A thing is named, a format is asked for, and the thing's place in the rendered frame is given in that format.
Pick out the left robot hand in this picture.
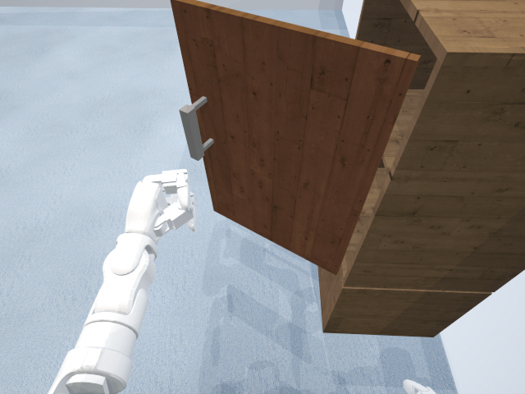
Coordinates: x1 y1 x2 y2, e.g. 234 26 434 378
125 169 196 245

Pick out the cupboard door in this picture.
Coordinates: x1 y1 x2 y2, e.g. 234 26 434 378
171 0 421 275

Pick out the robot left forearm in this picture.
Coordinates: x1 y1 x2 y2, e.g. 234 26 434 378
48 232 158 394

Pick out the handle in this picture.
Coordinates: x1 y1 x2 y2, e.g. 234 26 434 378
179 96 214 161

